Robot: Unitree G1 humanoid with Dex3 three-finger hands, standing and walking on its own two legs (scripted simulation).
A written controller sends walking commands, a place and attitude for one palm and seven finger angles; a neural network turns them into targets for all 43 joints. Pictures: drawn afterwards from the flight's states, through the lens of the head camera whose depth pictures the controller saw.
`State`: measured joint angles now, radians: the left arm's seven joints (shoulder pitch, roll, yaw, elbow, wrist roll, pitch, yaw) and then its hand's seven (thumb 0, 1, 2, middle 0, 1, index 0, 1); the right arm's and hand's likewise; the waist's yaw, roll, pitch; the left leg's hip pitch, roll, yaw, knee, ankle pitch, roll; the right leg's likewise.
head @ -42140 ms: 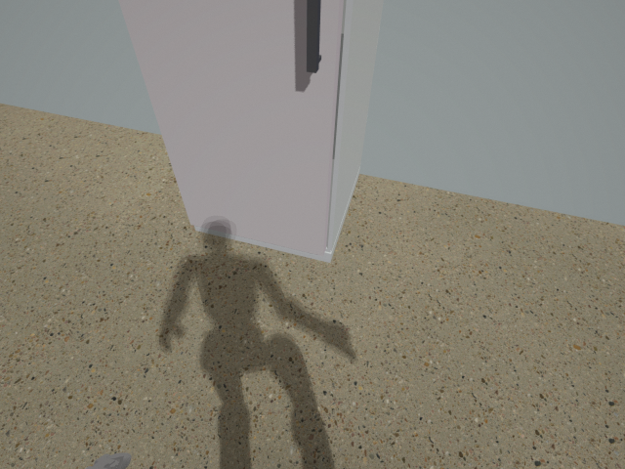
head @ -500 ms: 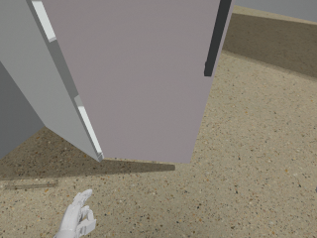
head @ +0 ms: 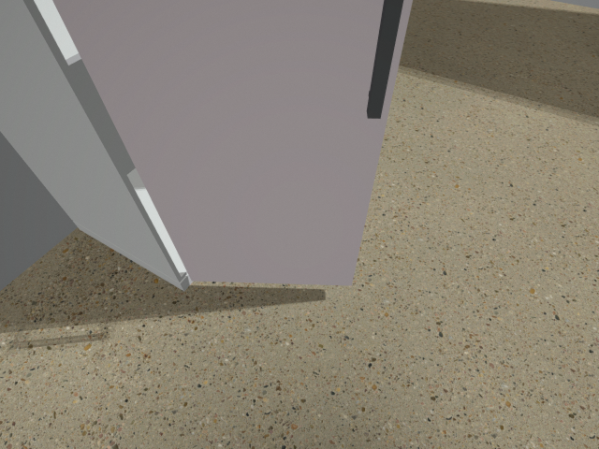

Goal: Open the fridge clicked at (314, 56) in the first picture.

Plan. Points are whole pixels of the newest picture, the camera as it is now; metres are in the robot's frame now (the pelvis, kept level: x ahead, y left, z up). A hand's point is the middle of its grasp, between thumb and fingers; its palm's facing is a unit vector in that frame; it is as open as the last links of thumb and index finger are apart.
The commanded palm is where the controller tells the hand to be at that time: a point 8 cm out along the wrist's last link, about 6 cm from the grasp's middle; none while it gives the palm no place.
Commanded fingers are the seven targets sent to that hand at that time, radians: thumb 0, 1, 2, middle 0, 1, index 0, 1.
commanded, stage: let the arm hang, fingers relaxed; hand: right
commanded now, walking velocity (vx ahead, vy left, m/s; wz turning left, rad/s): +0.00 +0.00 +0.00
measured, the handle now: (388, 13) +0.68 -0.10 +0.24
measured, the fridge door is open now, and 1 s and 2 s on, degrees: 62 62 62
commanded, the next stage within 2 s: look to check the result in 0.60 s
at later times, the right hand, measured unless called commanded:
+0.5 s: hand out of the picture +0.03 -0.18 -0.17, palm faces +0.00 +0.98 -0.19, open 7.3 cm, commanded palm none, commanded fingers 0.00 -0.90 -0.90 0.20 0.30 0.20 0.30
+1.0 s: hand out of the picture +0.03 -0.17 -0.17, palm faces -0.01 +0.98 -0.18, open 7.4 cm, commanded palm none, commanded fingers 0.00 -0.90 -0.90 0.20 0.30 0.20 0.30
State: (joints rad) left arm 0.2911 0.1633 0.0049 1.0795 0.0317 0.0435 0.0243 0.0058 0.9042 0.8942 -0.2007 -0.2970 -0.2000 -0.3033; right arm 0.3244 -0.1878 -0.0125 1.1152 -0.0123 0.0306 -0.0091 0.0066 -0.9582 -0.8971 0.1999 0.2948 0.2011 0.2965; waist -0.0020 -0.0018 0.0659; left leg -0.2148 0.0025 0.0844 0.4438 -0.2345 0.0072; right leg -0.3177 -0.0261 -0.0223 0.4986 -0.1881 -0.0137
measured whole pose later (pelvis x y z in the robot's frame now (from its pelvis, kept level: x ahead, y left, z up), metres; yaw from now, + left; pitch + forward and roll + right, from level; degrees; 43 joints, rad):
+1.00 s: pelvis +0.02 +0.00 +0.00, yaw +1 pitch +0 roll +0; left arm 0.21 0.16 0.01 1.13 0.03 0.01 0.03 0.00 0.91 0.89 -0.20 -0.30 -0.20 -0.30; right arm 0.23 -0.16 -0.01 1.15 -0.01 0.00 -0.02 0.01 -0.91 -0.90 0.20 0.29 0.20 0.30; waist 0.01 0.00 0.05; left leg -0.16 0.01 0.05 0.41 -0.24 0.00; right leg -0.24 -0.02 -0.05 0.43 -0.19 -0.01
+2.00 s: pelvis +0.04 +0.01 +0.01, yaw +2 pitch -1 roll +0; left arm 0.18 0.21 0.01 1.15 0.02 0.00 0.03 0.00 0.90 0.89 -0.20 -0.30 -0.20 -0.30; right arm 0.19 -0.21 -0.01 1.15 -0.01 -0.01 -0.01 0.01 -0.91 -0.90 0.20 0.29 0.20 0.30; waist 0.01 0.00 0.05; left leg -0.09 0.00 0.05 0.35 -0.25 0.01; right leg -0.17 -0.02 -0.05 0.38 -0.19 0.00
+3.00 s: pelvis +0.05 +0.01 +0.01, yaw +2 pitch +0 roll +0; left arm 0.11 0.29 0.01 1.14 0.02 0.00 0.02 0.00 0.90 0.89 -0.20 -0.30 -0.20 -0.30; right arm 0.12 -0.29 -0.01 1.14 -0.01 -0.02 0.00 0.01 -0.91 -0.90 0.20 0.29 0.20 0.30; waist 0.01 0.00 0.05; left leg -0.07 -0.01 0.05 0.30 -0.22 0.02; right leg -0.14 -0.03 -0.06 0.32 -0.17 0.01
